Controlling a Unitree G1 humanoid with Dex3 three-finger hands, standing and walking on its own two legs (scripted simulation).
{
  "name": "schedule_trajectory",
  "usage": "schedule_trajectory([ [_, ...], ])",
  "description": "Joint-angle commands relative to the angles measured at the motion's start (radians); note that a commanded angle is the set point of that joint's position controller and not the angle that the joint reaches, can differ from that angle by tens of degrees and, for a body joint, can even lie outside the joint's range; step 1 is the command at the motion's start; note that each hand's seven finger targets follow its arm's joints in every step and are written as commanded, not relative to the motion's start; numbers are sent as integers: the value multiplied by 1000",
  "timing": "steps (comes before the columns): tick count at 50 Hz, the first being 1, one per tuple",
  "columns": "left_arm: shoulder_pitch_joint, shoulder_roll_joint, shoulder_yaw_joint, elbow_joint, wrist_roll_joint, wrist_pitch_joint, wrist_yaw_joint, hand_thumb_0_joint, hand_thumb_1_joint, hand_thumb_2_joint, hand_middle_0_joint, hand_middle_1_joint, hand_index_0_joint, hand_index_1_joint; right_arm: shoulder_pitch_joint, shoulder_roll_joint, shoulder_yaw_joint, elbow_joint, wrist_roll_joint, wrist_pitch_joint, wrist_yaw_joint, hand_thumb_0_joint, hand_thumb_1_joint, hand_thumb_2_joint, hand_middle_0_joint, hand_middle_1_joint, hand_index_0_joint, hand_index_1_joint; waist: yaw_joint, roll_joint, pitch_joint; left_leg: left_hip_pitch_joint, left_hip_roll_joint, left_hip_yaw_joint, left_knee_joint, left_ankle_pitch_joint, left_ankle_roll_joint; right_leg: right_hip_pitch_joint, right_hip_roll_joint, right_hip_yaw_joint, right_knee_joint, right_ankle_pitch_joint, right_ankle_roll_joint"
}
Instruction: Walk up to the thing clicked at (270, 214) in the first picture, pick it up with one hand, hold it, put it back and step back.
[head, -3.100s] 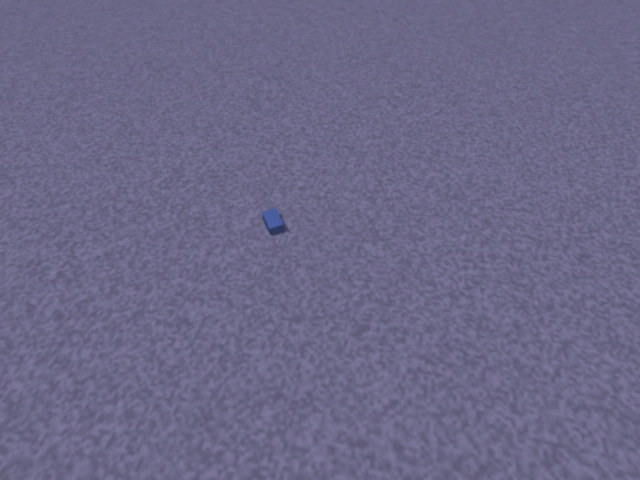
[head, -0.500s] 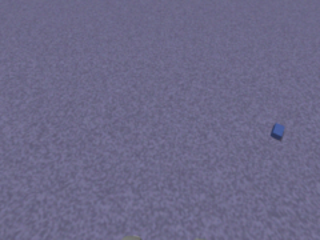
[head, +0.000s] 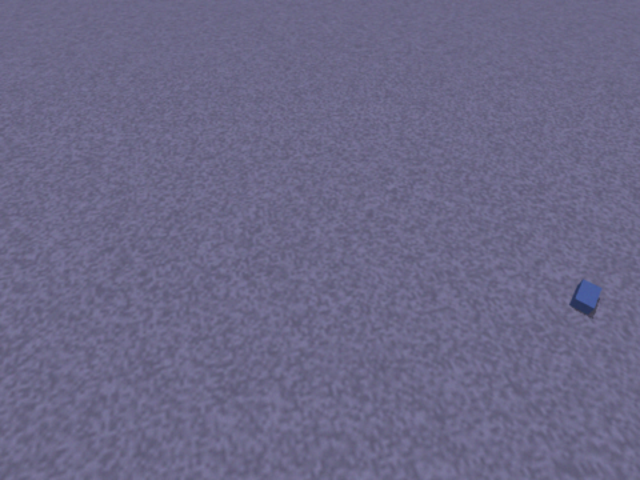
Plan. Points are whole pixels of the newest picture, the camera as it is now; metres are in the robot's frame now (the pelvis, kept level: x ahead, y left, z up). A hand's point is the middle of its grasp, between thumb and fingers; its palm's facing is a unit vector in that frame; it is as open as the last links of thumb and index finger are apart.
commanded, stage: walk up
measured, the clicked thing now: (585, 296) +0.89 -0.94 -0.75
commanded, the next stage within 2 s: stand in 0.50 s
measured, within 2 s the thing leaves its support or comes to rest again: neither
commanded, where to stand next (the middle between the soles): +0.08 -0.01 m, yaw -3 degrees
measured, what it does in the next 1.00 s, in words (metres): stands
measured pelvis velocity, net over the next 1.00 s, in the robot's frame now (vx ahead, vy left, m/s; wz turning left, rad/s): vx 0.02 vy -0.02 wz -0.02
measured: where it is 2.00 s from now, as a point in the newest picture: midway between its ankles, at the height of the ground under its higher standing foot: outside the picture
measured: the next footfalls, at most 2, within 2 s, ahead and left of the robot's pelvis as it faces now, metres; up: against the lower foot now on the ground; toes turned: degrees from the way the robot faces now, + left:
none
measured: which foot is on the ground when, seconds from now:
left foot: down 0.00-1.00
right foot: down 0.00-1.00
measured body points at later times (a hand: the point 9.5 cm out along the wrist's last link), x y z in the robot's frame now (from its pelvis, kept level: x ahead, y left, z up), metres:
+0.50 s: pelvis +0.01 -0.01 +0.01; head +0.02 -0.01 +0.46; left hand +0.09 +0.29 -0.12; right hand +0.11 -0.31 -0.12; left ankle +0.03 +0.12 -0.74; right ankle +0.02 -0.13 -0.74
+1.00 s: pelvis +0.02 -0.02 +0.01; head +0.02 -0.02 +0.46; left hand +0.10 +0.29 -0.12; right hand +0.10 -0.32 -0.12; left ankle +0.03 +0.12 -0.74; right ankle +0.02 -0.13 -0.74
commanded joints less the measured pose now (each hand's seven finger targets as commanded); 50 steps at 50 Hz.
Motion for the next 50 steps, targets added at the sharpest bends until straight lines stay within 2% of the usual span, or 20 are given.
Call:
schedule_trajectory([
  [1,-71,204,46,-36,-3,-32,10,0,900,900,-200,-300,-200,-300,-57,-216,-52,-38,6,-20,-15,0,-900,-900,200,300,200,300,-7,11,-82,-23,112,-110,-145,92,42,85,-90,108,-140,-18,-59],
  [4,-68,205,49,-16,2,-35,12,0,900,900,-200,-300,-200,-300,-74,-216,-53,-24,7,-16,-15,0,-900,-900,200,300,200,300,-5,-9,-104,9,106,-90,-121,166,42,105,-101,107,-161,37,-58],
  [5,-88,209,50,-18,2,-34,12,0,900,900,-200,-300,-200,-300,-63,-213,-53,-18,7,-15,-16,0,-900,-900,200,300,200,300,-14,-22,-106,2,103,-84,-126,167,38,117,-105,107,-164,49,-56],
  [11,-97,204,56,9,3,-29,16,0,900,900,-200,-300,-200,-300,-86,-211,-58,8,3,-7,-17,0,-900,-900,200,300,200,300,-13,-11,-79,7,108,-92,-152,158,35,104,-102,93,-190,-5,-52],
  [17,-103,200,60,21,4,-29,17,0,900,900,-200,-300,-200,-300,-87,-205,-56,25,1,-6,-17,0,-900,-900,200,300,200,300,-12,-5,-89,16,110,-88,-157,201,31,132,-104,85,-196,27,-48],
  [19,-107,198,62,22,3,-27,17,0,900,900,-200,-300,-200,-300,-86,-205,-55,27,0,-4,-18,0,-900,-900,200,300,200,300,-13,-1,-73,4,108,-90,-168,184,28,126,-101,85,-204,-3,-48],
  [24,-107,194,67,19,5,-27,18,0,900,900,-200,-300,-200,-300,-81,-208,-56,30,0,-4,-20,0,-900,-900,200,300,200,300,-13,5,-111,19,106,-77,-147,247,29,161,-105,76,-191,71,-50],
  [25,-91,185,49,27,4,-26,20,0,900,900,-200,-300,-200,-300,-96,-194,-56,29,-2,-3,-20,0,-900,-900,200,300,200,300,-5,6,-102,58,124,-67,-175,262,21,140,-107,106,-204,95,-52],
  [26,-93,182,50,29,2,-26,20,0,900,900,-200,-300,-200,-300,-84,-205,-56,30,-1,-3,-21,0,-900,-900,200,300,200,300,-12,19,-113,68,132,-75,-180,279,23,151,-100,102,-197,119,-47],
  [28,-93,182,46,29,2,-26,22,0,900,900,-200,-300,-200,-300,-94,-206,-57,35,-3,1,-20,0,-900,-900,200,300,200,300,-4,13,-92,45,130,-70,-198,245,27,160,-95,101,-202,105,-40],
  [31,-96,192,44,35,5,-27,23,0,900,900,-200,-300,-200,-300,-94,-201,-59,33,0,5,-18,0,-900,-900,200,300,200,300,-9,-4,-87,57,130,-63,-214,220,21,150,-91,104,-214,78,-39],
  [34,-83,188,40,42,4,-30,24,0,900,900,-200,-300,-200,-300,-96,-199,-58,33,3,3,-17,0,-900,-900,200,300,200,300,-10,3,-109,90,135,-60,-210,272,19,160,-93,103,-209,143,-39],
  [38,-79,181,34,45,3,-30,24,0,900,900,-200,-300,-200,-300,-93,-199,-57,39,2,4,-17,0,-900,-900,200,300,200,300,-12,1,-94,82,135,-58,-223,254,17,152,-89,104,-215,128,-39],
  [40,-72,186,34,43,3,-32,26,0,900,900,-200,-300,-200,-300,-100,-199,-58,34,3,2,-16,0,-900,-900,200,300,200,300,-9,1,-121,106,141,-51,-214,300,18,170,-93,104,-206,195,-37],
  [43,-76,187,33,42,4,-31,26,0,900,900,-200,-300,-200,-300,-98,-198,-56,36,2,4,-17,0,-900,-900,200,300,200,300,-12,-2,-106,101,138,-49,-224,268,16,157,-90,104,-210,165,-36],
  [46,-79,187,31,45,5,-29,25,0,900,900,-200,-300,-200,-300,-89,-196,-54,42,3,8,-14,0,-900,-900,200,300,200,300,-14,-11,-68,74,133,-50,-240,173,17,136,-87,113,-237,58,-33],
  [47,-72,188,30,41,6,-30,25,0,900,900,-200,-300,-200,-300,-88,-198,-55,40,2,8,-13,0,-900,-900,200,300,200,300,-15,-6,-83,92,134,-47,-233,192,18,134,-89,114,-235,85,-35],
  [48,-77,191,32,44,6,-30,25,0,900,900,-200,-300,-200,-300,-82,-194,-53,43,2,8,-12,0,-900,-900,200,300,200,300,-18,-18,-63,69,130,-48,-241,162,15,130,-85,113,-242,45,-32],
  [50,-79,194,33,39,6,-29,24,0,900,900,-200,-300,-200,-300,-83,-198,-54,41,0,7,-13,0,-900,-900,200,300,200,300,-15,-2,-74,74,132,-47,-241,163,17,131,-88,118,-236,52,-37],
])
